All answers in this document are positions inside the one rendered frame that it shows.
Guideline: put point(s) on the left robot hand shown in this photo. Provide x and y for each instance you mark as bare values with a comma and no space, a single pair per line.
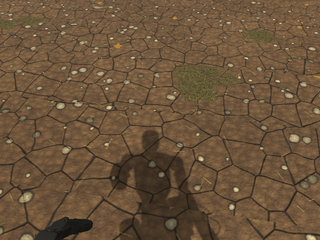
64,227

